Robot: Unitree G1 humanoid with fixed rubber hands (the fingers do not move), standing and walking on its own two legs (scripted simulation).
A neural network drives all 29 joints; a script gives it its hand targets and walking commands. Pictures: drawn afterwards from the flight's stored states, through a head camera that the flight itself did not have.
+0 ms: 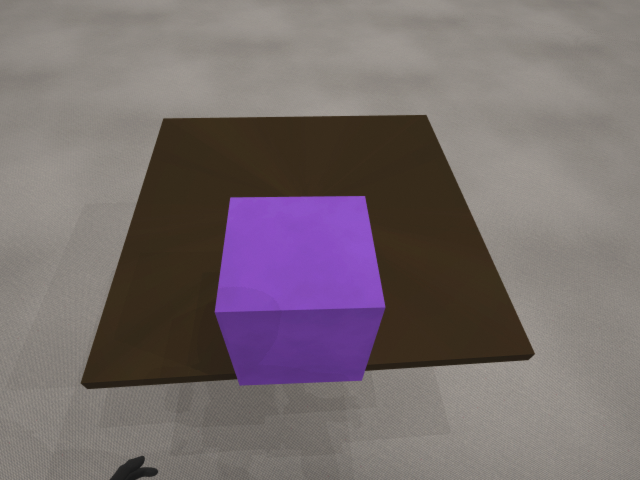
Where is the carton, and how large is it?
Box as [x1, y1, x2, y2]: [215, 196, 384, 385]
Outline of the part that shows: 364,196 230,197 216,298 215,314 240,385 361,380 384,310 383,296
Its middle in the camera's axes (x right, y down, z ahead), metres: -0.03 +0.09 +0.64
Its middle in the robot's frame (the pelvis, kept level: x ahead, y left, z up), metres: +0.41 +0.03 -0.08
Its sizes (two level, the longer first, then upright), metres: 0.210 0.200 0.250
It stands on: a table, 0.55 m high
